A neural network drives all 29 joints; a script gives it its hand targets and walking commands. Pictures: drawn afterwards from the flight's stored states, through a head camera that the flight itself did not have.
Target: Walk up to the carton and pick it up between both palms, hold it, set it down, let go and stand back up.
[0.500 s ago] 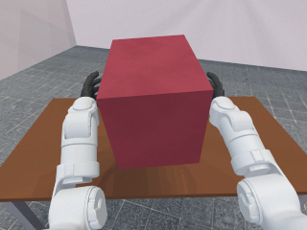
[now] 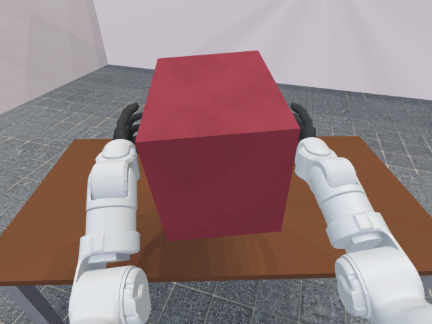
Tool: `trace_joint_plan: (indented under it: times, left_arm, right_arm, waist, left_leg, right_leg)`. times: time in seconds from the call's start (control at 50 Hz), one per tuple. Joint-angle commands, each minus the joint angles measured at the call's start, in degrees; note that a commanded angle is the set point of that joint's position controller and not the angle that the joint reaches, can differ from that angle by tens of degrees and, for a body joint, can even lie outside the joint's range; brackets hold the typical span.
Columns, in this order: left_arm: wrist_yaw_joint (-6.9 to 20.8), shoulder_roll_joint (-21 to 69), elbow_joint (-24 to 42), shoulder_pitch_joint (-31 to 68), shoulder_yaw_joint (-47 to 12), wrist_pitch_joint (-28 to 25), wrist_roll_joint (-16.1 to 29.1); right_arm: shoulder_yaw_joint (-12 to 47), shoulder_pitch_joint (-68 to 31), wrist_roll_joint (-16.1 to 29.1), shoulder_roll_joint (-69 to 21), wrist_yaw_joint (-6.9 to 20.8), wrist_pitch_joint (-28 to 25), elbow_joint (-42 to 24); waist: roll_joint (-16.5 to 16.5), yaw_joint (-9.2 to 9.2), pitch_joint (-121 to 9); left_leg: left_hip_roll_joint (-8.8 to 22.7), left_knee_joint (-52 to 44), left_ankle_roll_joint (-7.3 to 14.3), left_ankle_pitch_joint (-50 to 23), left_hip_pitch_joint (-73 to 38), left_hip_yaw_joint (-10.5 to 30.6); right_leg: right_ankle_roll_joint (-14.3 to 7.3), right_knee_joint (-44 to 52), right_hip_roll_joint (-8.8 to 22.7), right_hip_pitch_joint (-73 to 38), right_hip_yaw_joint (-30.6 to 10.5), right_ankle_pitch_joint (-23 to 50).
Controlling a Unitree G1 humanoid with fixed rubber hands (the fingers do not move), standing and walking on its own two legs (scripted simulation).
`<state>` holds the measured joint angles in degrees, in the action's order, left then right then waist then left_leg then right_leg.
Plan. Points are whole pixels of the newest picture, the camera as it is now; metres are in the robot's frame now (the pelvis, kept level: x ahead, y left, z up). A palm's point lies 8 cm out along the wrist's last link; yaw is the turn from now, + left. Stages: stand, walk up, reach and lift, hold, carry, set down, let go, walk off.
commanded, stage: hold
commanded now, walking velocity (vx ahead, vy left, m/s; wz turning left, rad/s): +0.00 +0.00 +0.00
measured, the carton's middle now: (215, 139) +0.45 -0.01 +0.18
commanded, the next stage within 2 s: none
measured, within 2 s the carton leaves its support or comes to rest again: neither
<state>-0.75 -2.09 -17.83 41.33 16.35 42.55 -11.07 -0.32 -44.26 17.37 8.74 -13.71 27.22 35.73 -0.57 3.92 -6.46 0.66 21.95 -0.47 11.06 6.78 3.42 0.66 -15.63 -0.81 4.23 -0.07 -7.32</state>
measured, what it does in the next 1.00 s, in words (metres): stands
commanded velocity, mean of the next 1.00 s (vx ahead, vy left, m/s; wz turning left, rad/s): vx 0.00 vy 0.00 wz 0.00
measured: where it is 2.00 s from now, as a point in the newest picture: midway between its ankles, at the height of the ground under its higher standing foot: outside the picture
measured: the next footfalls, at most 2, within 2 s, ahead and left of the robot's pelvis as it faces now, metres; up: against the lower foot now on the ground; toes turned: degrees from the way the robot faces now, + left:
none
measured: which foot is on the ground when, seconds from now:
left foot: down 0.00-1.00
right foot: down 0.00-1.00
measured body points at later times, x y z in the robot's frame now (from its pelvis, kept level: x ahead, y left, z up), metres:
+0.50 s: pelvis +0.00 +0.00 +0.00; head -0.07 +0.02 +0.44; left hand +0.38 +0.16 +0.23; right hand +0.38 -0.17 +0.22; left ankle +0.01 +0.12 -0.75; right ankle +0.02 -0.13 -0.75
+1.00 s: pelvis +0.00 +0.00 +0.00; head -0.07 +0.02 +0.44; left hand +0.38 +0.16 +0.23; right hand +0.38 -0.17 +0.22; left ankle +0.01 +0.12 -0.75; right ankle +0.02 -0.13 -0.75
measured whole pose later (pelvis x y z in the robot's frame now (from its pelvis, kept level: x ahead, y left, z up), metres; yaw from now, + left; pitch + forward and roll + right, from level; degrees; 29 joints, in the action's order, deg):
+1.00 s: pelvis +0.00 +0.00 +0.00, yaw +0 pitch -4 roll -1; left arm -0.8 -1.9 -17.7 41.4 16.6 42.5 -11.1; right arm -0.3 -44.3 17.3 8.9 -13.8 27.8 35.2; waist -0.4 3.9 -6.7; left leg 0.5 21.9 -0.5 11.0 6.8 3.7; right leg 0.7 -15.6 -0.9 4.2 -0.6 -7.3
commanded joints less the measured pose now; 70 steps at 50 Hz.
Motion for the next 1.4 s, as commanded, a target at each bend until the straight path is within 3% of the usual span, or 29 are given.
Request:
trace_joint_plan:
  times: [0.0, 0.08, 0.2, 0.26, 0.3, 0.42, 0.48, 0.54, 0.86, 0.96, 0.98, 1.1, 1.2, 1.36, 1.38]
  left_arm:
    - [7.0, 39.7, 8.4, 41.9, -27.6, -5.0, 9.8]
    - [7.2, 39.3, 7.9, 42.1, -26.9, -5.0, 9.3]
    - [6.9, 40.0, 8.1, 42.0, -27.3, -5.0, 9.4]
    - [6.8, 39.8, 8.3, 41.6, -26.9, -5.0, 9.8]
    - [6.7, 40.3, 8.8, 41.4, -27.5, -5.0, 9.7]
    - [7.0, 39.9, 5.9, 43.3, -26.3, -5.1, 9.3]
    - [6.6, 40.5, 7.8, 43.6, -27.6, -5.5, 10.2]
    - [6.8, 39.8, 6.2, 42.8, -26.5, -5.3, 9.8]
    - [7.1, 40.0, 9.0, 41.2, -27.4, -5.0, 9.8]
    - [7.2, 39.3, 8.3, 41.5, -26.6, -4.9, 9.4]
    - [7.2, 39.8, 8.4, 41.1, -27.3, -4.8, 9.6]
    - [7.0, 40.7, 9.3, 42.3, -28.3, -5.3, 10.3]
    - [7.1, 39.9, 6.1, 41.9, -26.3, -4.9, 9.3]
    - [6.6, 40.5, 6.5, 43.5, -26.8, -5.5, 10.0]
    - [6.5, 40.7, 7.7, 43.2, -27.3, -5.6, 10.4]
  right_arm:
    - [18.7, -54.6, 8.1, -40.5, 7.9, -3.6, -24.8]
    - [18.3, -53.6, 7.4, -40.9, 8.0, -3.3, -23.1]
    - [18.6, -54.4, 8.0, -40.6, 8.1, -3.5, -23.4]
    - [19.3, -54.8, 8.3, -41.0, 8.1, -3.4, -24.3]
    - [19.2, -54.1, 8.5, -40.7, 8.1, -3.5, -24.2]
    - [17.1, -55.2, 7.1, -40.5, 8.6, -3.4, -21.4]
    - [18.1, -55.6, 8.2, -41.0, 8.5, -3.7, -23.4]
    - [18.1, -55.5, 7.7, -41.1, 8.4, -3.3, -22.4]
    - [18.9, -53.7, 8.5, -40.8, 7.7, -3.0, -24.5]
    - [19.7, -54.5, 8.2, -41.5, 7.8, -3.1, -25.1]
    - [19.0, -53.8, 7.8, -41.3, 7.8, -3.0, -24.8]
    - [18.6, -54.4, 7.8, -41.1, 8.0, -3.4, -25.0]
    - [17.7, -54.7, 7.1, -40.6, 8.2, -3.0, -22.6]
    - [17.2, -55.9, 7.7, -40.4, 8.6, -3.3, -21.5]
    - [18.5, -56.3, 8.2, -41.1, 8.6, -3.7, -24.2]
  waist:
    - [2.2, 0.5, -20.9]
    - [1.8, 0.59, -19.8]
    - [3.0, 0.21, -20.9]
    - [1.3, 0.06, -21.6]
    - [2.1, 0.26, -22.1]
    - [2.0, 0.33, -19.6]
    - [2.8, 0.41, -22.4]
    - [1.6, 0.03, -20.8]
    - [2.4, 0.47, -21.8]
    - [1.2, -0.37, -21.2]
    - [1.8, 0.42, -20.8]
    - [2.7, 0.71, -21.8]
    - [1.4, 0.3, -19.3]
    - [2.4, 0.0, -20.9]
    - [2.0, -0.2, -23.5]
  left_leg:
    - [-3.1, -1.8, -1.4, -15.0, -5.5, -1.0]
    - [-3.0, -2.6, -1.1, -12.5, -4.2, -1.2]
    - [-2.9, -1.8, -1.5, -14.8, -5.0, -1.1]
    - [-3.0, -2.0, -1.2, -14.6, -4.7, -0.9]
    - [-2.7, -1.8, -1.4, -15.6, -5.3, -0.8]
    - [-2.7, -3.0, -1.0, -10.9, -4.0, -1.0]
    - [-2.9, -1.9, -1.5, -14.1, -4.9, -0.9]
    - [-2.9, -2.4, -1.0, -12.8, -4.2, -1.0]
    - [-3.0, -1.5, -1.5, -16.1, -5.1, -0.9]
    - [-3.1, -2.0, -1.2, -14.6, -4.5, -1.0]
    - [-3.2, -2.2, -1.2, -14.0, -4.3, -0.9]
    - [-3.0, -2.0, -1.5, -14.3, -4.8, -0.8]
    - [-2.8, -3.0, -0.9, -11.3, -3.6, -0.9]
    - [-2.6, -2.5, -1.3, -12.1, -4.2, -0.8]
    - [-2.6, -1.9, -1.3, -13.9, -4.7, -0.7]
  right_leg:
    - [1.4, 0.5, -3.4, -7.2, 0.0, 9.9]
    - [1.5, 0.7, -3.1, -7.0, 0.0, 8.4]
    - [1.2, 0.5, -3.4, -7.1, -0.2, 9.8]
    - [1.3, 0.3, -3.5, -7.6, -0.1, 10.1]
    - [1.4, 0.4, -3.6, -7.7, 0.1, 10.6]
    - [1.1, 1.0, -3.3, -5.8, 0.1, 5.8]
    - [1.2, 0.4, -3.4, -6.8, -0.1, 9.2]
    - [1.3, 0.8, -3.4, -6.6, -0.2, 8.3]
    - [1.4, 0.2, -3.3, -8.1, -0.4, 12.0]
    - [1.5, 0.3, -3.3, -8.0, -0.3, 10.6]
    - [1.5, 0.5, -3.3, -7.6, -0.4, 10.2]
    - [1.2, 0.4, -3.5, -7.1, -0.3, 9.4]
    - [1.2, 1.1, -3.1, -6.2, -0.2, 6.8]
    - [1.0, 0.8, -3.3, -5.9, -0.2, 6.8]
    - [1.0, 0.4, -3.5, -6.9, -0.3, 9.0]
